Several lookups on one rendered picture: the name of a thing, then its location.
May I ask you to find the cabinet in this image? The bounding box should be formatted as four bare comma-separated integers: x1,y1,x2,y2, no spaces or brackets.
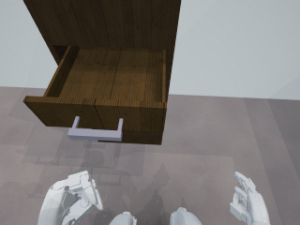
23,0,182,145

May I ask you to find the handle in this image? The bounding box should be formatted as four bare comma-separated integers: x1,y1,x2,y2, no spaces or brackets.
67,116,124,142

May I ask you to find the robot right thigh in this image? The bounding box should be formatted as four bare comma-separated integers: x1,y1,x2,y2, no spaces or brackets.
170,210,202,225

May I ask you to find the left robot hand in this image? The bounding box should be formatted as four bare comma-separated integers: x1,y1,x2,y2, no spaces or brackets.
37,171,104,225

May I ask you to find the drawer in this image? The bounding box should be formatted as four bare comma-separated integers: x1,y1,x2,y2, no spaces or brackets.
23,46,167,132

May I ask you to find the right robot shin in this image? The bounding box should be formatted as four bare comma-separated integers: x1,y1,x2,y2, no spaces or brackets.
176,207,187,212

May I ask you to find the right robot hand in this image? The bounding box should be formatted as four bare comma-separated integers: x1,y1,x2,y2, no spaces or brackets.
230,172,270,225

